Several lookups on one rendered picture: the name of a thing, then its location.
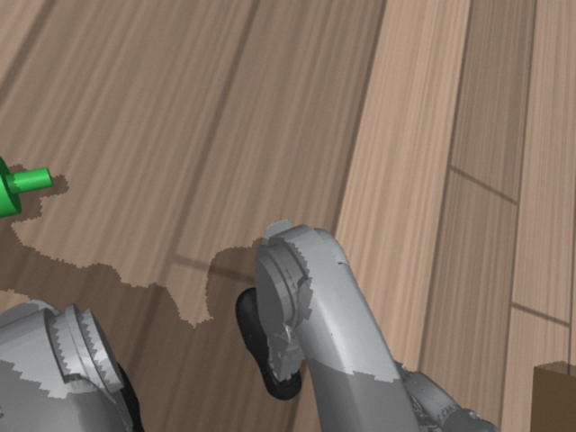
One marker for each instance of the left robot foot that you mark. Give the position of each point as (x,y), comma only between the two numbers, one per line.
(132,402)

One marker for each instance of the right robot foot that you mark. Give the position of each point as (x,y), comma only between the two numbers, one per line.
(256,342)

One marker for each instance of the right robot arm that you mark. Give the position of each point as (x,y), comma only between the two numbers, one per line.
(467,420)

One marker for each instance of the right robot hand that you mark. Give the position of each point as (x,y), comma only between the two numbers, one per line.
(429,398)

